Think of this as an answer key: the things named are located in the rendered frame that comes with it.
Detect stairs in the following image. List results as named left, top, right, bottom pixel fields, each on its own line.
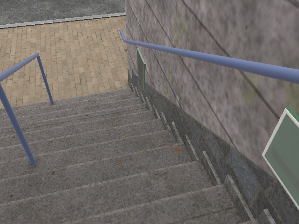
left=0, top=88, right=261, bottom=224

